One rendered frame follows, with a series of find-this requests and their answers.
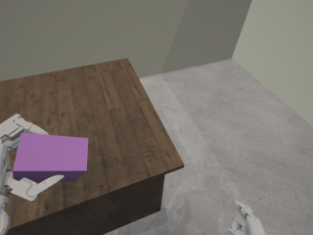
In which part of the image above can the table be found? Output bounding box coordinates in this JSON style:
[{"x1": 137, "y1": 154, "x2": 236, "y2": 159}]
[{"x1": 0, "y1": 58, "x2": 185, "y2": 235}]

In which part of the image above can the sponge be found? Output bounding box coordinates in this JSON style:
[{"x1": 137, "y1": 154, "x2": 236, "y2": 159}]
[{"x1": 13, "y1": 132, "x2": 89, "y2": 183}]

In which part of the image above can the right robot hand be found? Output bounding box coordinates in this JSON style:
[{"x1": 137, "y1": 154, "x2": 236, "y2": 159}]
[{"x1": 229, "y1": 200, "x2": 266, "y2": 235}]

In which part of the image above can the left robot hand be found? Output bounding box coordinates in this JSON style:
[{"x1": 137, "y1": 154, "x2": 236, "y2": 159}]
[{"x1": 0, "y1": 114, "x2": 65, "y2": 203}]

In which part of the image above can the robot left forearm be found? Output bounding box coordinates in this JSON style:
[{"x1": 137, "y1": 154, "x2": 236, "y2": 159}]
[{"x1": 0, "y1": 195, "x2": 10, "y2": 235}]

